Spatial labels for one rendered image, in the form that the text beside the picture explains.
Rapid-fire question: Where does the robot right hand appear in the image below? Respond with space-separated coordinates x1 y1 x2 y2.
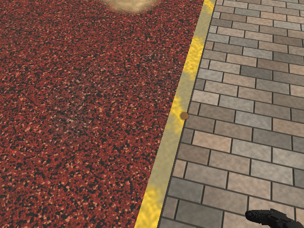
245 208 304 228

